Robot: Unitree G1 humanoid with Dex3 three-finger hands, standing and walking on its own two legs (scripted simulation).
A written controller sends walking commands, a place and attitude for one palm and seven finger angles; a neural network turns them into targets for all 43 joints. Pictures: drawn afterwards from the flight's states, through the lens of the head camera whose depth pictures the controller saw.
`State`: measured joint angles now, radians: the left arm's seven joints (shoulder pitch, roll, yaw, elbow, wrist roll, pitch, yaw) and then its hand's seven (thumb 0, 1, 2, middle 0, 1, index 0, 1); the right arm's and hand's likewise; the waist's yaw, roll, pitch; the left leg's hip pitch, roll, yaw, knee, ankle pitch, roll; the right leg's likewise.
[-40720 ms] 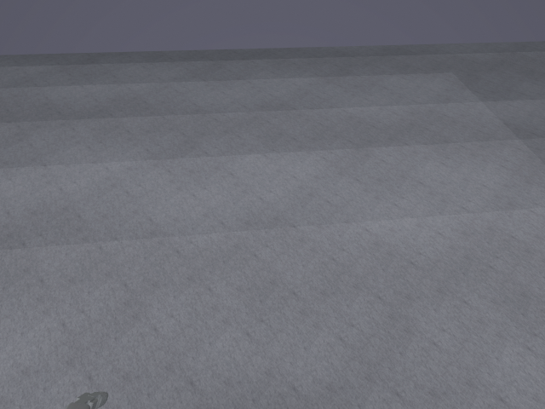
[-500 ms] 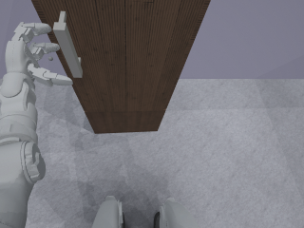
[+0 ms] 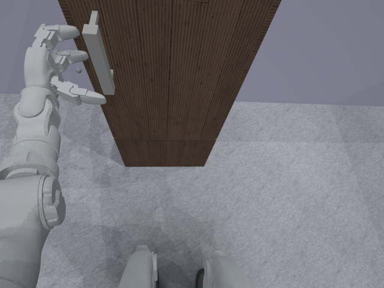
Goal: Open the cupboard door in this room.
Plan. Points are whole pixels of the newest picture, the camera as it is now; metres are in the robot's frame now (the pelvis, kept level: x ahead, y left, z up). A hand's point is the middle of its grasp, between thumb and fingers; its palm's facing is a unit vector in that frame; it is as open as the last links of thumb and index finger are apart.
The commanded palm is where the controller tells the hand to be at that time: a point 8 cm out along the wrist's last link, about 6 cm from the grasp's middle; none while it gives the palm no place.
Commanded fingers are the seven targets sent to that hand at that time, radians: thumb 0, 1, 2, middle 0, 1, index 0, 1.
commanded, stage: slide the fingers in behind the handle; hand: left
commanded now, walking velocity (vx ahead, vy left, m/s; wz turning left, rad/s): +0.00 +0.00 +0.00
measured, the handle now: (102, 56) +0.56 +0.17 +0.08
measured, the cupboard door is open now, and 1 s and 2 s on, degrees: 0 0 0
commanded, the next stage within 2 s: move the hooked fingers beside the handle in 0.10 s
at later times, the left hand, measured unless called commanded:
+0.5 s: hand (77, 69) +0.52 +0.21 +0.08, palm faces +0.05 -1.00 -0.01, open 14.3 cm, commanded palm +0.50 +0.22 +0.08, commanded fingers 0.00 -0.50 0.30 -0.30 -1.20 -0.30 -1.20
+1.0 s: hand (76, 72) +0.51 +0.21 +0.08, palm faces +0.02 -1.00 +0.00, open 14.3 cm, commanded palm +0.49 +0.25 +0.08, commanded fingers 0.00 -0.50 0.30 -0.30 -1.20 -0.30 -1.20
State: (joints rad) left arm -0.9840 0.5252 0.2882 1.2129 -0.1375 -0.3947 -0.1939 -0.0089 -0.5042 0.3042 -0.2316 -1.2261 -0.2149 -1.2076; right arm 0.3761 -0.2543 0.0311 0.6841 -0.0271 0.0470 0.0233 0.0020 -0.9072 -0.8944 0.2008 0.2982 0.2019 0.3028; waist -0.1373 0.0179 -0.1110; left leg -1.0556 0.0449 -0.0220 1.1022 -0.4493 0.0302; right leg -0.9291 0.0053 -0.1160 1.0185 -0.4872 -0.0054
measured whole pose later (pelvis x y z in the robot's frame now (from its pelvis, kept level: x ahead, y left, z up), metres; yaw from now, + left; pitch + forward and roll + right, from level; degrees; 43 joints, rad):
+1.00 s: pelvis +0.01 +0.00 +0.01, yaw -2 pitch +22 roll -4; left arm -0.86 0.56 0.43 1.15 -0.12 -0.40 -0.30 -0.01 -0.50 0.30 -0.27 -1.19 -0.25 -1.17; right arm 0.38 -0.26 0.04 0.64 -0.01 0.09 0.00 0.00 -0.91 -0.89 0.20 0.30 0.20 0.30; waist -0.15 0.02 -0.11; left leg -1.00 0.07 0.02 1.07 -0.46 0.03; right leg -0.90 0.03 -0.07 0.99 -0.48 0.00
